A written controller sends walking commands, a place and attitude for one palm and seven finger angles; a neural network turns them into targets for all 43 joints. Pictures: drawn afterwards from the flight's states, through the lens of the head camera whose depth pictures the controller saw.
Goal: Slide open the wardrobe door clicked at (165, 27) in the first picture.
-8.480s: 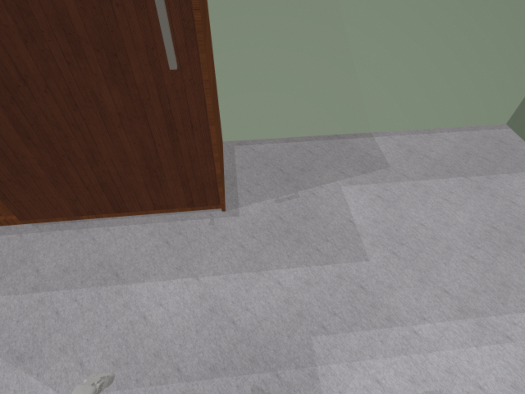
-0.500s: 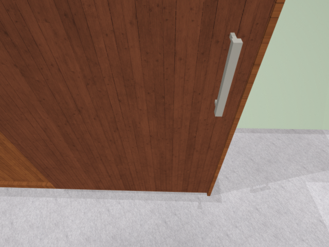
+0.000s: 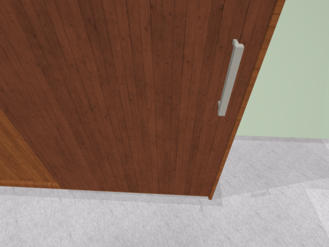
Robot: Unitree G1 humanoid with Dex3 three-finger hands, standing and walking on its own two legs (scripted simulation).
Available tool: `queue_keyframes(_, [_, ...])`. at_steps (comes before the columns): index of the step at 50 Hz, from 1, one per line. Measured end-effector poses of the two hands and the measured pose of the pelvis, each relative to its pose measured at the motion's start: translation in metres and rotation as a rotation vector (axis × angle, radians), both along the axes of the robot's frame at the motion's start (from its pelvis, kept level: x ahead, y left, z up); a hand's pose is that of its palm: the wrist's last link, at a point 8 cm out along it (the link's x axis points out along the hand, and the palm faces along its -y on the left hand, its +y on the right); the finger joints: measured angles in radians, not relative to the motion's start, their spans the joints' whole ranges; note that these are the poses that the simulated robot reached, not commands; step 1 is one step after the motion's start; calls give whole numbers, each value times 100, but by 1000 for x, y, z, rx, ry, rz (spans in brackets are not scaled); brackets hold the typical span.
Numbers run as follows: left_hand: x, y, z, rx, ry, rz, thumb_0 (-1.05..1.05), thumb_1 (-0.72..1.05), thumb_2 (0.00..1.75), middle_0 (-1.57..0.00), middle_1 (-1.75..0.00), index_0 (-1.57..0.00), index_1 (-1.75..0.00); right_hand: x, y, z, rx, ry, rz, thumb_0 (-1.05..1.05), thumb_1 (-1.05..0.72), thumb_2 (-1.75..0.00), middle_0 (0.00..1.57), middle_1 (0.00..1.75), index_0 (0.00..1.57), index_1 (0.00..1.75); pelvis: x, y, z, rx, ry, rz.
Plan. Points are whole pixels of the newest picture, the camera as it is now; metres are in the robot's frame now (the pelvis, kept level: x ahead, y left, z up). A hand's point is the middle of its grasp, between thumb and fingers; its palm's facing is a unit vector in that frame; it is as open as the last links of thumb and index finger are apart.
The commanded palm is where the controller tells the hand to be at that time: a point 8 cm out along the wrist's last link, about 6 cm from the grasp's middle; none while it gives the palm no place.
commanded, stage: come to a stop and stand still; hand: right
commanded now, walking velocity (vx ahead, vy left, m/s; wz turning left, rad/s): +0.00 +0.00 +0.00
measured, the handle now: (227, 80) +0.57 -0.14 +0.14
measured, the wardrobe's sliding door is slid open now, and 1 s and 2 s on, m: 0.00 0.00 0.00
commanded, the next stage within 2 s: look again from close up in 1.38 s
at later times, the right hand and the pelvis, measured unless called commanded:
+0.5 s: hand out of the picture +0.00 -0.26 -0.17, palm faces +0.04 +0.96 -0.27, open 7.3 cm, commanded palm none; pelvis -0.04 -0.03 +0.00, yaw -1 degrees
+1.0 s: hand out of the picture -0.05 -0.28 -0.15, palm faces -0.01 +0.96 -0.29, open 7.3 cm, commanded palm none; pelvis -0.07 -0.05 +0.02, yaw +1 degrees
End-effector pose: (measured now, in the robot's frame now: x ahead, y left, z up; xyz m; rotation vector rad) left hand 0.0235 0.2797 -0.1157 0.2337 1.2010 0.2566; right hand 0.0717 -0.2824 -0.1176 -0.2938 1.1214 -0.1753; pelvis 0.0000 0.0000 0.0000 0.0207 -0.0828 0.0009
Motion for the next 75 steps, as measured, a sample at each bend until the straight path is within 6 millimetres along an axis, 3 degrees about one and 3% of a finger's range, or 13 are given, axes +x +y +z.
queue_keyframes(7, [-14,-10,0,-6,54,-15,1,91,89,-20,-30,-20,-30,-21,-4,-2,25,34,-19,0,-91,-90,21,30,21,30,-8,-8,3,11,7,-2])
queue_keyframes(16, [4,-12,4,8,6,-38,1,91,89,-20,-30,-20,-30,-80,-7,-11,34,140,-84,0,-91,-90,21,30,21,30,-25,-15,3,3,0,-19])
queue_keyframes(20, [-5,-17,4,34,-11,-36,0,91,89,-20,-30,-20,-30,-80,-18,-23,43,138,-94,1,-91,-90,21,30,21,30,-30,-25,-4,12,-12,-27])
queue_keyframes(25, [-17,-29,5,27,29,-52,1,91,89,-20,-30,-20,-30,-77,-25,-14,49,98,-86,0,-91,-89,21,30,21,30,-37,-33,2,16,-1,-12])
queue_keyframes(35, [-14,-46,6,-27,-20,-37,1,91,89,-20,-30,-20,-30,-115,-25,-5,37,187,-58,0,-91,-90,21,30,21,30,-52,-39,11,8,13,5])
queue_keyframes(40, [-34,-53,2,-16,18,-21,0,91,89,-20,-30,-20,-30,-108,-36,-13,41,179,-52,0,-91,-90,21,30,21,30,-55,-47,6,19,-1,5])
queue_keyframes(45, [-55,-58,3,-17,87,-9,1,91,89,-20,-30,-20,-30,-101,-43,-6,37,145,-49,0,-91,-89,21,30,21,30,-60,-54,11,10,14,9])
queue_keyframes(51, [-57,-56,4,-22,89,4,1,91,89,-20,-30,-20,-30,-135,-43,1,28,205,-65,0,-91,-90,20,30,20,30,-71,-54,16,-4,24,18])
queue_keyframes(55, [-59,-55,5,-8,59,16,1,91,89,-20,-30,-20,-30,-153,-48,-6,29,264,-82,0,-91,-90,21,30,21,30,-75,-59,12,9,17,27])
queue_keyframes(59, [-71,-59,4,18,69,9,0,91,89,-20,-30,-20,-30,-140,-57,-16,41,236,-75,0,-91,-90,21,30,21,30,-77,-67,6,18,3,15])
queue_keyframes(66, [-78,-73,8,-4,104,-1,1,91,89,-20,-30,-20,-30,-111,-65,-4,36,151,-32,0,-91,-89,21,30,21,30,-82,-73,15,-9,29,28])
queue_keyframes(75, [-57,-72,6,-26,47,-18,1,91,89,-20,-30,-20,-30,-127,-67,2,10,187,-22,0,-91,-90,21,30,21,30,-85,-70,16,-11,30,27])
